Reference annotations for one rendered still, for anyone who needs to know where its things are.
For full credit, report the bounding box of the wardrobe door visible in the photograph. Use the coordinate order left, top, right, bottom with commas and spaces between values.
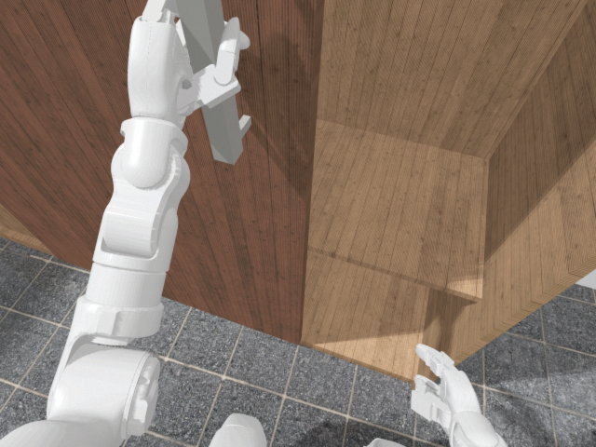
0, 0, 325, 345
0, 204, 36, 238

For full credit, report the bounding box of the handle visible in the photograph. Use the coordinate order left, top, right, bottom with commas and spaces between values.
176, 0, 251, 165

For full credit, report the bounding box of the robot left upper arm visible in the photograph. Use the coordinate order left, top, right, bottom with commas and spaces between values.
0, 344, 160, 447

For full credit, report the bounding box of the robot left forearm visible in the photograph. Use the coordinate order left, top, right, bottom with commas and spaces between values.
47, 116, 190, 418

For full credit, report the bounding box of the robot left hand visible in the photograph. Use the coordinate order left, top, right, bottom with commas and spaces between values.
128, 0, 250, 130

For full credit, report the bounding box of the left robot thigh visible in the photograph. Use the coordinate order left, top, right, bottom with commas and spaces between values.
209, 413, 267, 447

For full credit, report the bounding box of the robot right forearm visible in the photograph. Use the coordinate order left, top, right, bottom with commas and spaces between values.
449, 411, 508, 447

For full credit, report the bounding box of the robot right hand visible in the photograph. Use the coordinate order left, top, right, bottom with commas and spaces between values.
411, 344, 481, 437

